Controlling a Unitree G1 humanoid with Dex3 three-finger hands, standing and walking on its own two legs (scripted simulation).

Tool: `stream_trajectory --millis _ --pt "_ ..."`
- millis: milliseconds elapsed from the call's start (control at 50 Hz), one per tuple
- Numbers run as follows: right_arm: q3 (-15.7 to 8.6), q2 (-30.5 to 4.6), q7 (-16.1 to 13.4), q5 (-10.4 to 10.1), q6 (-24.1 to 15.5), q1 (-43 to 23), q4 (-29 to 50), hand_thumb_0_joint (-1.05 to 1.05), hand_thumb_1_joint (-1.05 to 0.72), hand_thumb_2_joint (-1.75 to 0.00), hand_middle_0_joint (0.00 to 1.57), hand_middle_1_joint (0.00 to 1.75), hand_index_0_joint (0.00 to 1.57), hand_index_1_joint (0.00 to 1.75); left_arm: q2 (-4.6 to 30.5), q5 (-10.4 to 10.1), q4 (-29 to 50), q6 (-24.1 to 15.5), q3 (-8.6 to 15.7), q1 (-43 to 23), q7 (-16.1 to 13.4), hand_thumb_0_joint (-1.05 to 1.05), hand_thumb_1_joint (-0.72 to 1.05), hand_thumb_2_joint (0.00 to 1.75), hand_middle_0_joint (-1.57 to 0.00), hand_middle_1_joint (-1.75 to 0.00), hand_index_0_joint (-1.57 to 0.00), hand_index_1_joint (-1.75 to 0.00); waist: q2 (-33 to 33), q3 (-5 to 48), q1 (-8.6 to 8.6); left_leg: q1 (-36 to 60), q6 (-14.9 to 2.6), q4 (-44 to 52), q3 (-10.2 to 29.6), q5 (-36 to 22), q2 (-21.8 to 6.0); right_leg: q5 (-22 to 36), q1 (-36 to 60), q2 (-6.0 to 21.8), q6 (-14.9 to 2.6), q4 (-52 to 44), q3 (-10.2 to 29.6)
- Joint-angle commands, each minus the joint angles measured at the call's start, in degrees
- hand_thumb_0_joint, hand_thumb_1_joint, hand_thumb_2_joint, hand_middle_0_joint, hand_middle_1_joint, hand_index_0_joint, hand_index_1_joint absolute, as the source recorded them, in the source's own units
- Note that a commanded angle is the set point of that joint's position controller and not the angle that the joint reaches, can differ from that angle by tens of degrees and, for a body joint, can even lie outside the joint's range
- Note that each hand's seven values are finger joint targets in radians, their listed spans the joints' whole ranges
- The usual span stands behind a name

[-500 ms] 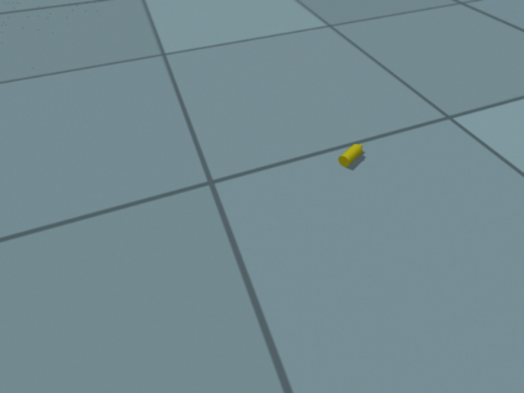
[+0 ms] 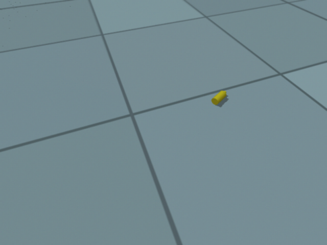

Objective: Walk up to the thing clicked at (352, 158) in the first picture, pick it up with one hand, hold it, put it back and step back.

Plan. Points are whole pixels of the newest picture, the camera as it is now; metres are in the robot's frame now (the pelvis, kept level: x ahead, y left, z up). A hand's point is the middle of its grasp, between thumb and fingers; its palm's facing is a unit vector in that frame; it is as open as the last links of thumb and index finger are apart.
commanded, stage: stand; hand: left
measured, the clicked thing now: (220, 96) +1.43 -0.45 -0.75
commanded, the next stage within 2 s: walk up in 0.62 s
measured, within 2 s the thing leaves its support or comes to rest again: neither
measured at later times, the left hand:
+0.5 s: hand out of the picture +0.07 +0.25 -0.16, palm faces -0.03 -0.94 -0.35, open 7.4 cm
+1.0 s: hand (99, 233) +0.17 +0.21 -0.14, palm faces +0.16 -0.91 -0.39, open 7.4 cm
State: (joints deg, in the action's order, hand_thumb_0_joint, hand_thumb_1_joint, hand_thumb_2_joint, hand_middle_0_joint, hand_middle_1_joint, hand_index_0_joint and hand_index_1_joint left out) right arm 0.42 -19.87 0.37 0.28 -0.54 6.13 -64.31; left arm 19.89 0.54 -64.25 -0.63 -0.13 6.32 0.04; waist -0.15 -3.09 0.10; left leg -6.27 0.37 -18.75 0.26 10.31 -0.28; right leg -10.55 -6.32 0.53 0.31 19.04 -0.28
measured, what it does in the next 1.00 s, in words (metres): steps to the right: right foot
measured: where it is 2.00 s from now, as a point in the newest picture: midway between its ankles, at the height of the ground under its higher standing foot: (222, 192)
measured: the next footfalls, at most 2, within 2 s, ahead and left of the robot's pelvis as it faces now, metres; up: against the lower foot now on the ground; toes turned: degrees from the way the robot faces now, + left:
right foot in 0.98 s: +0.21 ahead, -0.26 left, +0.00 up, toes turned +12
left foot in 1.34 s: +0.29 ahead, -0.06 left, +0.00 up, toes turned +28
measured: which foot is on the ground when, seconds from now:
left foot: down 0.00-0.98, up 1.00-1.00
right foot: down 0.00-0.64, up 0.66-0.96, down 0.98-1.00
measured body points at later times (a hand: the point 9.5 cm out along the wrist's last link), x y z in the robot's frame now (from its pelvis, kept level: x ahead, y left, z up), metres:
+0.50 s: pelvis +0.00 +0.00 +0.00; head +0.01 +0.00 +0.45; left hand +0.07 +0.30 -0.13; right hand +0.08 -0.30 -0.13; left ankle +0.00 +0.12 -0.75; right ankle +0.00 -0.12 -0.75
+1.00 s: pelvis +0.08 -0.13 -0.03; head +0.08 -0.11 +0.42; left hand +0.16 +0.25 -0.11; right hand +0.14 -0.50 -0.11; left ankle +0.00 +0.11 -0.74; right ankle +0.17 -0.27 -0.75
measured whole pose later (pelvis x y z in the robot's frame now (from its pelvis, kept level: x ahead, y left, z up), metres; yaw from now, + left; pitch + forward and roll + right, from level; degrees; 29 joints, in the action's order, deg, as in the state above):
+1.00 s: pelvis +0.08 -0.13 -0.03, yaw +11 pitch +0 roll +1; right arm -5.7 -28.9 -1.7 2.8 -3.4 21.8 -57.2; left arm 29.0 4.0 -48.2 2.0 9.4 5.5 8.6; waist 3.2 -0.8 -0.6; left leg -13.6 -1.8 -37.2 13.3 26.7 -5.1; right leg -16.7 -24.7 3.6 1.8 39.7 3.4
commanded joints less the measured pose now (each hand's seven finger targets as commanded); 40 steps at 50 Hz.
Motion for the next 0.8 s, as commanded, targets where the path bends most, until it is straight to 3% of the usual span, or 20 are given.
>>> stream_trajectory --millis 0,580,600,620,640,660,680,700,720,740,780 --pt "-2.35 -11.74 -0.84 0.13 -1.35 -1.89 3.29 0.0 -0.9 -0.9 0.2 0.3 0.2 0.3 11.99 -0.16 3.39 -1.31 2.04 -2.2 -0.61 0.0 0.9 0.9 -0.2 -0.3 -0.2 -0.3 0.79 4.17 -0.12 0.46 -1.56 2.61 5.03 -7.71 -6.88 6.74 0.12 6.79 -1.78 -3.17 5.04" --pt "-2.41 -12.14 -0.95 0.18 -1.46 -1.98 3.28 0.0 -0.9 -0.9 0.2 0.3 0.2 0.3 12.26 0.0 3.52 -1.22 2.17 -1.78 -0.6 0.0 0.9 0.9 -0.2 -0.3 -0.2 -0.3 -0.05 4.56 0.13 1.08 -1.64 3.06 4.99 -8.46 -7.15 7.57 0.84 7.0 -1.83 -3.09 5.06" --pt "-7.67 -23.2 -1.38 -0.58 -2.97 9.42 5.08 0.0 -0.9 -0.9 0.2 0.3 0.2 0.3 21.18 3.4 12.02 -0.4 9.24 -5.3 2.22 0.0 0.9 0.9 -0.2 -0.3 -0.2 -0.3 8.3 7.27 -1.36 -4.27 -6.99 0.79 16.98 15.54 -10.58 -20.68 -0.89 4.91 -3.16 9.12 0.85" --pt "-9.04 -26.42 -1.63 -0.18 -3.64 10.09 4.2 0.0 -0.9 -0.9 0.2 0.3 0.2 0.3 20.17 4.08 13.67 0.26 9.06 -8.61 3.35 0.0 0.9 0.9 -0.2 -0.3 -0.2 -0.3 2.46 2.31 -2.39 -6.35 -9.82 4.61 26.69 28.12 -14.57 -21.87 -10.43 4.19 -2.85 20.2 2.99" --pt "-9.96 -27.57 -1.97 0.14 -4.52 10.82 5.43 0.0 -0.9 -0.9 0.2 0.3 0.2 0.3 17.5 4.34 16.88 0.76 8.83 -9.86 4.57 0.0 0.9 0.9 -0.2 -0.3 -0.2 -0.3 -1.55 1.61 -2.69 0.05 -13.06 7.98 35.89 31.63 -18.37 -17.45 -23.88 3.67 -1.82 28.86 7.18" --pt "-10.58 -27.4 -2.38 0.42 -5.03 10.62 7.0 0.0 -0.9 -0.9 0.2 0.3 0.2 0.3 16.05 4.23 18.38 1.25 8.87 -9.37 5.38 0.0 0.9 0.9 -0.2 -0.3 -0.2 -0.3 -2.96 1.01 -2.24 4.27 -15.41 8.73 39.65 31.65 -20.98 -16.06 -32.66 4.31 -0.91 35.86 10.22" --pt "-10.3 -25.81 -2.79 0.28 -5.81 9.64 7.92 0.0 -0.9 -0.9 0.2 0.3 0.2 0.3 15.61 3.64 18.76 1.35 8.73 -6.61 5.95 0.0 0.9 0.9 -0.2 -0.3 -0.2 -0.3 -3.54 2.6 -0.12 7.37 -14.36 8.54 37.22 28.68 -19.94 -14.26 -36.03 5.64 -0.68 39.22 11.87" --pt "-9.78 -24.73 -2.9 0.05 -6.23 9.46 8.54 0.0 -0.9 -0.9 0.2 0.3 0.2 0.3 15.94 3.28 18.8 1.14 8.72 -4.72 6.26 0.0 0.9 0.9 -0.2 -0.3 -0.2 -0.3 -4.05 4.53 0.69 9.98 -13.43 7.98 33.69 25.18 -18.26 -13.32 -36.97 6.07 -0.1 40.29 11.74" --pt "-9.51 -21.84 -2.98 1.48 -6.4 11.07 9.36 0.0 -0.9 -0.9 0.2 0.3 0.2 0.3 15.9 3.5 17.52 1.76 9.89 -5.99 7.12 0.0 0.9 0.9 -0.2 -0.3 -0.2 -0.3 -2.74 4.61 0.7 7.56 -13.99 6.17 29.73 22.85 -15.73 -10.33 -37.02 6.16 0.81 39.97 10.65" --pt "-9.32 -21.49 -2.78 1.11 -6.11 11.72 10.06 0.0 -0.9 -0.9 0.2 0.3 0.2 0.3 16.36 4.11 18.84 1.68 10.25 -8.05 7.59 0.0 0.9 0.9 -0.2 -0.3 -0.2 -0.3 -2.78 2.54 -0.11 3.76 -12.62 6.42 26.73 22.83 -13.88 -10.87 -34.03 5.87 0.84 37.77 9.25" --pt "-9.23 -22.14 -2.64 1.62 -6.0 12.02 11.24 0.0 -0.9 -0.9 0.2 0.3 0.2 0.3 15.44 4.1 20.69 1.87 10.13 -10.09 8.36 0.0 0.9 0.9 -0.2 -0.3 -0.2 -0.3 -4.65 0.97 -0.75 -1.99 -12.6 6.03 23.38 21.29 -11.56 -11.58 -30.46 4.88 1.31 33.48 7.66"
